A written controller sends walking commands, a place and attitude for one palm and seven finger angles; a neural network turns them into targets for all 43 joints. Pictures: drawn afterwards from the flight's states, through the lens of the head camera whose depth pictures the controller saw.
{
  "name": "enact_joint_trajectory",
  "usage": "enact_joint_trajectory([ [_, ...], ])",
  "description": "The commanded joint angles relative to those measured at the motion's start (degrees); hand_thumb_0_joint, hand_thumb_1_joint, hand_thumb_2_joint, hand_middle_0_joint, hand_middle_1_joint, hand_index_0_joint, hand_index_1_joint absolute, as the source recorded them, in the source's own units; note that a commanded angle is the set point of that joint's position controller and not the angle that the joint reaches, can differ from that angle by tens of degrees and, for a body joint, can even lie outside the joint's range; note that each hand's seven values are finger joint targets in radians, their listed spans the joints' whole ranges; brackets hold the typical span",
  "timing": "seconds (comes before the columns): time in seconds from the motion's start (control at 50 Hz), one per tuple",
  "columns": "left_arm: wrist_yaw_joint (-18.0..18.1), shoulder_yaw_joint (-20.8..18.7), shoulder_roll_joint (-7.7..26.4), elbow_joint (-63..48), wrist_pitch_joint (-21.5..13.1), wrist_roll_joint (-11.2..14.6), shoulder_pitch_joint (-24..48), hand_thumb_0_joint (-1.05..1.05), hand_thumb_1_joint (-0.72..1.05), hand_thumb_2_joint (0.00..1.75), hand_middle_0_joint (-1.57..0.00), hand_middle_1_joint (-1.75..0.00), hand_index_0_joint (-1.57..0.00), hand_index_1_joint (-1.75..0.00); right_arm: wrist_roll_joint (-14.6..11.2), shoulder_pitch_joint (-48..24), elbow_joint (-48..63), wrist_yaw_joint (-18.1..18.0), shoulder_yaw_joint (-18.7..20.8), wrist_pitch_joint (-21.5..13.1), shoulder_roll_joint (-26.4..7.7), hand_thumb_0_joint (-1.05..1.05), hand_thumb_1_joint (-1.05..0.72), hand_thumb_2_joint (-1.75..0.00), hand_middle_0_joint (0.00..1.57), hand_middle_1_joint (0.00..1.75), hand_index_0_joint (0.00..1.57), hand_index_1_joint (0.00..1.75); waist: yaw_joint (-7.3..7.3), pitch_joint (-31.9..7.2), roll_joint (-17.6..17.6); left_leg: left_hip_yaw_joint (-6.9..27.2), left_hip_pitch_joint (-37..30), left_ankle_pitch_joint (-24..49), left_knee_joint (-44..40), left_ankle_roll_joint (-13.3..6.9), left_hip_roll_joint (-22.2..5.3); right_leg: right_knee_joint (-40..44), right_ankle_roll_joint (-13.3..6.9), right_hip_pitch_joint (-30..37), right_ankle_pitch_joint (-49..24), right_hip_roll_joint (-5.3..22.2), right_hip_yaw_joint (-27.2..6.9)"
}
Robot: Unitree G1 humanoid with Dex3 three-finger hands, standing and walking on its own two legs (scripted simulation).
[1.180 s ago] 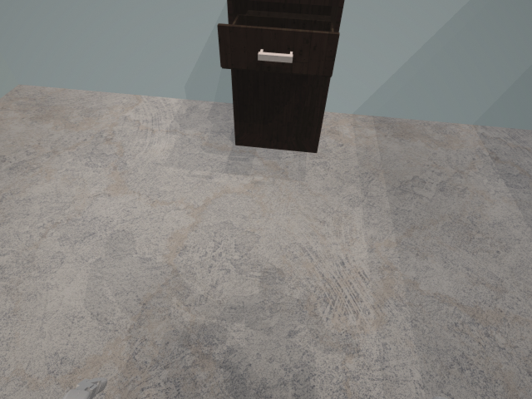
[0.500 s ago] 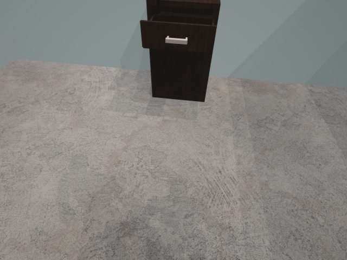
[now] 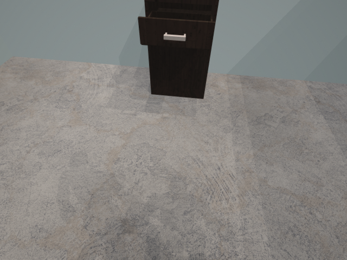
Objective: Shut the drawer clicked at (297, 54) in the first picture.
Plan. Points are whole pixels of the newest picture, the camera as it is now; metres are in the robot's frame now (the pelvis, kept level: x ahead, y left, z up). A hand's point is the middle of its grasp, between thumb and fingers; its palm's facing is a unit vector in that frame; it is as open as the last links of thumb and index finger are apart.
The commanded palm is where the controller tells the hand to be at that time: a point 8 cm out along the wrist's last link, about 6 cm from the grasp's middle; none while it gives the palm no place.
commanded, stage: look at it before walking up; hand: left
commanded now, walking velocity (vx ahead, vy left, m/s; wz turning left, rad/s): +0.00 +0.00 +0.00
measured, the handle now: (175, 36) +1.32 +0.07 -0.06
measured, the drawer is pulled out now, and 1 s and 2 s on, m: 0.30 0.30 0.30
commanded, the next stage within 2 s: walk to a spot facing it in 0.46 s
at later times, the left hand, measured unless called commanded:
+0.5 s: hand out of the picture +0.09 +0.25 -0.15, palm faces -0.01 -0.94 -0.34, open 7.4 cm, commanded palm none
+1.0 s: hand out of the picture +0.11 +0.16 -0.18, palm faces -0.10 -0.98 -0.19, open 7.4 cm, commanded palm none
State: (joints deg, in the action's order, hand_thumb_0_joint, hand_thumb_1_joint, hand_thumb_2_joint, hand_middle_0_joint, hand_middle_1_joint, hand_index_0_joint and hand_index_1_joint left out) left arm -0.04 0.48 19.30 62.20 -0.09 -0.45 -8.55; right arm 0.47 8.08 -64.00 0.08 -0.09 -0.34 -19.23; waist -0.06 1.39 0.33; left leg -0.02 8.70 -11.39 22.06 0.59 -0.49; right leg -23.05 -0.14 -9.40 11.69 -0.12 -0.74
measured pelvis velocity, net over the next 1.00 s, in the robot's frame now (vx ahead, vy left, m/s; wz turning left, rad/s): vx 0.10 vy -0.02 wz -0.10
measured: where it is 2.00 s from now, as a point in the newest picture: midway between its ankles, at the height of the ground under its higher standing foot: (190, 215)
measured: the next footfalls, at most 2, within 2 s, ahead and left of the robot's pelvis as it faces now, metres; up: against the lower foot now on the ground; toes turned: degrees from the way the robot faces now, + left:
right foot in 1.04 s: +0.20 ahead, -0.14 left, +0.00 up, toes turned -12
left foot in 1.54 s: +0.49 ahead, +0.05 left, +0.00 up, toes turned +2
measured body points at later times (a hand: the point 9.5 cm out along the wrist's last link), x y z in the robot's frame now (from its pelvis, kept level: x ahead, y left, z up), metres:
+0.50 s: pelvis +0.01 +0.00 +0.00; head +0.01 +0.00 +0.45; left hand +0.09 +0.30 -0.13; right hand +0.10 -0.30 -0.13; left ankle +0.01 +0.13 -0.74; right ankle +0.01 -0.12 -0.74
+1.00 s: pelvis +0.10 -0.02 -0.02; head +0.12 -0.03 +0.43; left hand +0.12 +0.22 -0.17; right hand +0.00 -0.24 -0.17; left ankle +0.01 +0.13 -0.74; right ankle +0.11 -0.12 -0.72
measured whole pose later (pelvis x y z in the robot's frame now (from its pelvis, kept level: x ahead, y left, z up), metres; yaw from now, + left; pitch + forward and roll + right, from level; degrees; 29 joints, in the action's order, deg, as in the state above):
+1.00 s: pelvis +0.10 -0.02 -0.02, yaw -6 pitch -1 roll +1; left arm -1.9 -1.6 10.4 62.5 0.5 -0.9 -17.8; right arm 1.5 24.0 -65.5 -0.9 1.0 -3.0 -10.1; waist 1.6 2.4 -0.1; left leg -5.4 0.9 -23.6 25.8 2.0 -3.1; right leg -45.9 -1.7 -22.1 26.2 1.9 4.0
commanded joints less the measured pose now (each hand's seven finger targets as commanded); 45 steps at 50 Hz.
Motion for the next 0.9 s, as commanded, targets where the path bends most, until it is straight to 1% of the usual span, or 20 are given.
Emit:
enact_joint_trajectory([
  [0.0,0.67,-2.44,11.84,-3.79,-1.44,-0.22,2.85,0.0,0.9,0.9,-0.2,-0.3,-0.2,-0.3,0.0,-2.84,3.66,-0.69,2.12,-1.65,-11.69,0.0,-0.9,-0.9,0.2,0.3,0.2,0.3,0.18,-2.28,-0.11,5.79,0.12,3.68,-4.06,-2.15,-6.19,4.8,-1.76,-0.75,-2.33,6.53,-6.6],
  [0.12,0.72,-2.47,11.78,-3.53,-1.58,-0.16,2.58,0.0,0.9,0.9,-0.2,-0.3,-0.2,-0.3,-0.04,-3.24,3.56,-0.79,2.08,-1.74,-11.69,0.0,-0.9,-0.9,0.2,0.3,0.2,0.3,0.1,-2.83,-0.3,5.42,-0.7,6.31,-3.78,-2.09,-6.47,4.46,-1.71,0.32,-6.28,6.88,-6.17],
  [0.32,0.71,-2.4,11.86,-3.38,-1.53,-0.18,2.77,0.0,0.9,0.9,-0.2,-0.3,-0.2,-0.3,-0.03,-3.86,3.68,-0.86,2.06,-1.7,-11.89,0.0,-0.9,-0.9,0.2,0.3,0.2,0.3,0.11,-2.6,-0.78,5.4,-1.64,6.99,-4.33,-2.06,-6.58,4.72,-1.61,0.51,-7.2,6.76,-6.09],
  [0.38,0.7,-2.44,11.95,-3.42,-1.6,-0.2,2.82,0.0,0.9,0.9,-0.2,-0.3,-0.2,-0.3,-0.04,-3.99,3.74,-0.87,1.97,-1.74,-11.89,0.0,-0.9,-0.9,0.2,0.3,0.2,0.3,0.05,-2.85,0.17,5.35,-1.78,7.61,-4.4,-2.05,-6.62,4.83,-1.6,1.0,-8.05,6.85,-5.96],
  [0.52,0.72,-2.49,11.96,-3.53,-1.61,-0.18,2.77,0.0,0.9,0.9,-0.2,-0.3,-0.2,-0.3,-0.07,-4.09,3.86,-0.9,2.02,-1.81,-11.93,0.0,-0.9,-0.9,0.2,0.3,0.2,0.3,0.01,-3.6,-0.65,5.32,-2.6,9.09,-4.45,-2.06,-6.7,4.62,-1.55,1.77,-9.51,6.95,-5.73],
  [0.54,0.74,-2.48,11.97,-3.5,-1.59,-0.18,2.9,0.0,0.9,0.9,-0.2,-0.3,-0.2,-0.3,-0.06,-4.31,3.72,-0.91,1.95,-1.74,-11.86,0.0,-0.9,-0.9,0.2,0.3,0.2,0.3,-0.03,-2.7,-0.42,5.39,-2.23,8.54,-4.74,-2.03,-6.7,4.92,-1.55,1.44,-8.97,6.85,-5.86],
  [0.56,0.84,-1.68,7.41,-2.37,-1.05,-0.08,0.67,0.0,0.9,0.9,-0.2,-0.3,-0.2,-0.3,0.18,-2.42,2.82,-0.76,0.93,-1.29,-7.38,0.0,-0.9,-0.9,0.2,0.3,0.2,0.3,-0.01,-3.78,0.2,4.41,-2.5,5.39,-4.18,-1.42,-6.57,5.09,-0.96,1.66,-5.34,6.73,-5.61],
  [0.58,0.88,-1.04,4.66,-1.57,-0.35,-0.22,-1.53,0.0,0.9,0.9,-0.2,-0.3,-0.2,-0.3,0.45,-0.12,2.05,-0.56,0.29,-0.71,-4.44,0.0,-0.9,-0.9,0.2,0.3,0.2,0.3,-0.05,-3.4,0.02,3.58,-2.02,-0.67,-3.43,-0.95,-5.95,4.65,-0.77,0.89,2.26,6.21,-5.81],
  [0.6,0.67,-1.07,4.69,-1.33,0.0,-0.45,-3.07,0.0,0.9,0.9,-0.2,-0.3,-0.2,-0.3,0.56,1.02,1.81,-0.42,0.35,-0.37,-4.12,0.0,-0.9,-0.9,0.2,0.3,0.2,0.3,-0.27,-2.49,0.72,3.12,-1.25,-7.19,-2.62,-1.19,-5.54,5.11,-1.17,-0.38,9.51,5.96,-6.68],
  [0.64,0.04,-1.68,5.39,-1.66,0.46,-0.77,-3.87,0.0,0.9,0.9,-0.2,-0.3,-0.2,-0.3,0.98,1.9,2.1,-0.18,0.77,-0.04,-4.46,0.0,-0.9,-0.9,0.2,0.3,0.2,0.3,-0.29,2.89,1.69,2.83,3.87,-18.1,-2.23,-1.42,-4.56,6.15,-2.23,-3.9,20.22,5.54,-8.82],
  [0.68,-0.34,-2.29,5.6,-2.25,0.52,-0.91,-5.23,0.0,0.9,0.9,-0.2,-0.3,-0.2,-0.3,1.14,2.9,2.51,-0.08,1.11,-0.1,-4.42,0.0,-0.9,-0.9,0.2,0.3,0.2,0.3,-0.54,6.18,2.7,2.39,7.31,-21.79,-0.28,-1.69,-4.06,6.12,-3.41,-5.91,24.77,5.35,-10.61],
  [0.72,-0.54,-2.71,4.95,-2.63,0.29,-0.8,-6.77,0.0,0.9,0.9,-0.2,-0.3,-0.2,-0.3,1.08,4.6,3.01,-0.16,1.43,-0.56,-3.83,0.0,-0.9,-0.9,0.2,0.3,0.2,0.3,-0.23,7.63,2.05,2.23,7.8,-21.54,1.57,-2.27,-4.16,4.78,-4.7,-7.54,24.93,5.37,-11.86],
  [0.74,-0.62,-2.92,4.28,-2.98,-0.01,-0.7,-6.89,0.0,0.9,0.9,-0.2,-0.3,-0.2,-0.3,1.01,6.13,2.86,-0.28,1.57,-1.0,-3.5,0.0,-0.9,-0.9,0.2,0.3,0.2,0.3,0.44,7.36,0.63,2.71,6.23,-19.97,1.31,-2.75,-4.95,2.52,-4.97,-8.3,22.31,4.83,-11.05],
  [0.76,-0.72,-2.93,3.35,-3.25,-0.29,-0.58,-7.12,0.0,0.9,0.9,-0.2,-0.3,-0.2,-0.3,0.93,7.81,2.61,-0.44,1.73,-1.4,-3.57,0.0,-0.9,-0.9,0.2,0.3,0.2,0.3,0.8,7.48,-1.39,4.62,4.0,-18.76,0.36,-3.76,-6.56,-0.92,-4.82,-10.32,18.92,3.57,-9.32],
  [0.78,-0.84,-2.85,1.97,-3.75,-0.61,-0.58,-6.89,0.0,0.9,0.9,-0.2,-0.3,-0.2,-0.3,0.85,10.21,2.19,-0.63,2.06,-1.76,-4.35,0.0,-0.9,-0.9,0.2,0.3,0.2,0.3,1.81,6.17,-4.61,8.02,-0.11,-18.08,-2.12,-5.3,-9.44,-6.8,-4.14,-13.45,15.35,1.49,-6.15],
  [0.8,-1.01,-2.75,0.47,-4.54,-0.99,-0.61,-5.79,0.0,0.9,0.9,-0.2,-0.3,-0.2,-0.3,0.78,13.09,1.54,-0.81,2.84,-1.97,-5.86,0.0,-0.9,-0.9,0.2,0.3,0.2,0.3,2.83,5.69,-9.19,14.01,-4.63,-18.6,-5.94,-7.86,-14.06,-14.77,-3.05,-18.25,12.44,-1.08,-1.23],
  [0.82,-1.0,-2.57,-0.98,-6.07,-1.49,-0.75,-2.91,0.0,0.9,0.9,-0.2,-0.3,-0.2,-0.3,0.75,16.11,0.94,-1.0,3.42,-2.3,-6.3,0.0,-0.9,-0.9,0.2,0.3,0.2,0.3,4.11,6.73,-11.02,18.92,-9.17,-16.28,-9.51,-10.89,-18.63,-21.48,-2.04,-25.23,15.47,-1.36,1.95],
  [0.84,-0.94,-2.71,-1.2,-7.68,-1.82,-0.88,0.53,0.0,0.9,0.9,-0.2,-0.3,-0.2,-0.3,0.76,19.43,0.19,-1.22,3.68,-2.86,-5.77,0.0,-0.9,-0.9,0.2,0.3,0.2,0.3,5.88,8.25,-12.25,20.74,-13.18,-8.23,-10.69,-13.0,-21.1,-27.59,-1.55,-31.57,18.16,0.51,1.26],
  [0.86,-0.98,-3.01,-1.12,-8.56,-2.22,-0.85,2.04,0.0,0.9,0.9,-0.2,-0.3,-0.2,-0.3,0.78,21.36,-0.3,-1.48,3.39,-3.4,-4.36,0.0,-0.9,-0.9,0.2,0.3,0.2,0.3,6.15,8.74,-11.22,19.97,-15.34,2.5,-9.44,-13.92,-21.93,-30.75,-1.49,-34.38,18.42,2.53,0.23],
  [0.88,-1.04,-3.16,-1.74,-8.52,-2.45,-0.74,2.2,0.0,0.9,0.9,-0.2,-0.3,-0.2,-0.3,0.91,21.44,-0.58,-1.66,3.2,-3.7,-3.02,0.0,-0.9,-0.9,0.2,0.3,0.2,0.3,5.48,8.76,-9.46,17.33,-15.59,10.45,-7.99,-14.01,-22.15,-31.25,-1.48,-34.47,18.34,4.11,0.23],
])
